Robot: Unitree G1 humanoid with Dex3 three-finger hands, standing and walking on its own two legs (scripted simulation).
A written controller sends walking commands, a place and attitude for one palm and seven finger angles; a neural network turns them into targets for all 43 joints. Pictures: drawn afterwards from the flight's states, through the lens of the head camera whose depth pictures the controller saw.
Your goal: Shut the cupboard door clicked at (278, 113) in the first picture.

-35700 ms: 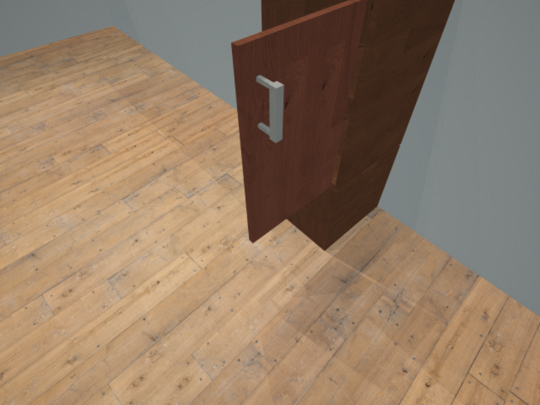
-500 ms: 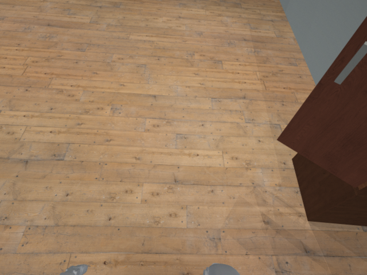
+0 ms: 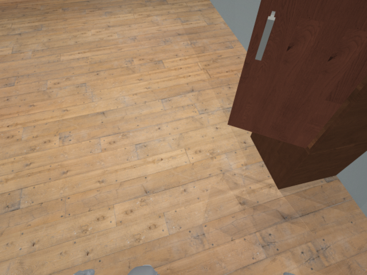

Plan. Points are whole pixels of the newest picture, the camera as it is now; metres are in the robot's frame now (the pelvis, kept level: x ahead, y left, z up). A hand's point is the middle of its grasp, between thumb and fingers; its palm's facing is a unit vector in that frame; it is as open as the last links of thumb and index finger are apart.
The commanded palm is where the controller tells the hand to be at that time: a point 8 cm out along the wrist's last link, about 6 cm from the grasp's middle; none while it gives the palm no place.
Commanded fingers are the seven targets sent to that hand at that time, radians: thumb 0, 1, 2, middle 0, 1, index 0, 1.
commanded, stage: turn to face it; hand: left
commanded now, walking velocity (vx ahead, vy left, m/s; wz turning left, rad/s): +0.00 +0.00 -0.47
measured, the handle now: (265, 36) +0.74 -0.20 +0.12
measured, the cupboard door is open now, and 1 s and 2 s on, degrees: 54 54 54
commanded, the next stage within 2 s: take the last steps up to it in 0.40 s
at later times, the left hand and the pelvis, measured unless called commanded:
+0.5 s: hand (120, 269) +0.15 +0.16 -0.16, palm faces -0.21 -0.94 -0.27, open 7.4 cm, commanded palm none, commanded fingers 0.00 0.90 0.90 -0.20 -0.30 -0.20 -0.30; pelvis +0.02 -0.01 +0.00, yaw -13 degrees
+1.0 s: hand (156, 225) +0.26 +0.09 -0.16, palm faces -0.39 -0.91 -0.16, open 7.4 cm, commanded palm none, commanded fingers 0.00 0.90 0.90 -0.20 -0.30 -0.20 -0.30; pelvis +0.10 -0.06 +0.01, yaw -21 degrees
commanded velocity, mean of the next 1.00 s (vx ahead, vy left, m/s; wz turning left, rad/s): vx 0.15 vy -0.07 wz -0.24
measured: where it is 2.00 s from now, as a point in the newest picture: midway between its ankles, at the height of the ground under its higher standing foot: (223, 264)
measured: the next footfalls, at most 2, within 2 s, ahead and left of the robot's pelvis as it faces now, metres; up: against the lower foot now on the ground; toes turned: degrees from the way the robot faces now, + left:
left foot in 0.06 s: +0.07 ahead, +0.14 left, +0.00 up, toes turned +1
right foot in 0.38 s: +0.01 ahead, -0.12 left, +0.00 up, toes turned -13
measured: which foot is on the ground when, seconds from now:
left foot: up 0.00-0.04, down 0.06-0.38, up 0.40-0.68, down 0.70-1.00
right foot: down 0.00-0.06, up 0.08-0.36, down 0.38-0.68, up 0.70-1.00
